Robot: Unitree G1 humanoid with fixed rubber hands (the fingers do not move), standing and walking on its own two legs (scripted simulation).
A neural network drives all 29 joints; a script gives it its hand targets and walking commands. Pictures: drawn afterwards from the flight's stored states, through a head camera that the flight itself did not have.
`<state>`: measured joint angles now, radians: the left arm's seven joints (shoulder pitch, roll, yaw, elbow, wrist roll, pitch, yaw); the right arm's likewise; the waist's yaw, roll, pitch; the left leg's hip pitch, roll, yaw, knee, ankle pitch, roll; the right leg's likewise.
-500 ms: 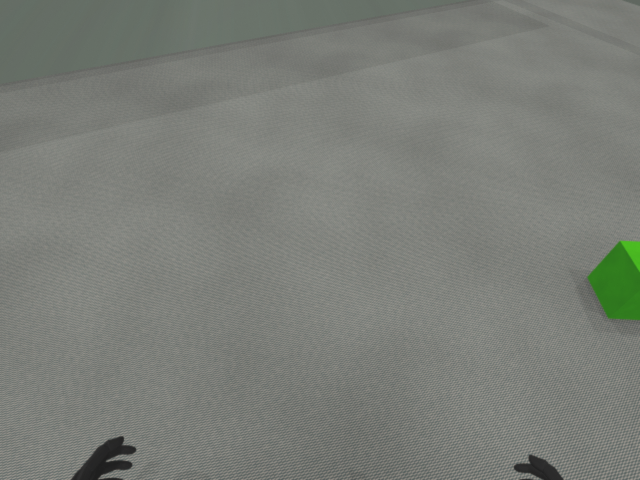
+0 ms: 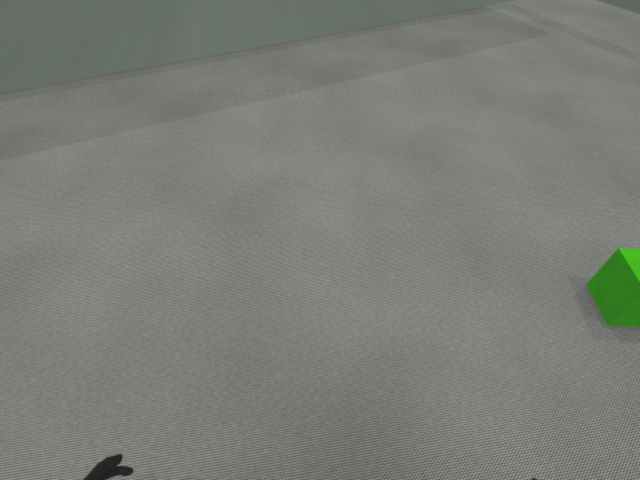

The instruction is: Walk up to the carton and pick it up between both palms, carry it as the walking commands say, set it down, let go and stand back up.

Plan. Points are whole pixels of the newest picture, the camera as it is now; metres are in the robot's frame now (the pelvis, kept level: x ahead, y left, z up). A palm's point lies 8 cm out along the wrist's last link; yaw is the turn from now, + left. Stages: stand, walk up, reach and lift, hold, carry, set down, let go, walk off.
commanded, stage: stand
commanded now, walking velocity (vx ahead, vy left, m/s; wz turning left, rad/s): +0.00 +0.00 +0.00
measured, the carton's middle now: out of the picture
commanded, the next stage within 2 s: walk up in 0.72 s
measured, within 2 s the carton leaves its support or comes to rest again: neither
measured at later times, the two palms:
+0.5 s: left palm out of the picture +0.10 +0.30 -0.09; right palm out of the picture +0.09 -0.30 -0.09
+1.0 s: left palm out of the picture +0.09 +0.30 -0.10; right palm out of the picture +0.08 -0.31 -0.10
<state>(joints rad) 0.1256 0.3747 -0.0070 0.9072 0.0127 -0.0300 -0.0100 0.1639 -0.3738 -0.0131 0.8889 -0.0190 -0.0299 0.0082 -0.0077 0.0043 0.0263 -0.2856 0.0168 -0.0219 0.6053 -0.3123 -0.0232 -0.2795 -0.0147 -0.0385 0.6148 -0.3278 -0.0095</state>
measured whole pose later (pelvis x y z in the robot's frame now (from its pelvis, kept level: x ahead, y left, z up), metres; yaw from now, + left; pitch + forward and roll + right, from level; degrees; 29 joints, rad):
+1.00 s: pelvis +0.00 +0.00 +0.01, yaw -3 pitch -1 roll +1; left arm 0.11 0.38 0.03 1.04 0.01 0.02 -0.03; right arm 0.11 -0.35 -0.03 1.02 -0.02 0.02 -0.03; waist 0.03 -0.01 0.06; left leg -0.18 0.04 0.04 0.44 -0.23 -0.03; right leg -0.25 -0.02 -0.03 0.57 -0.25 -0.01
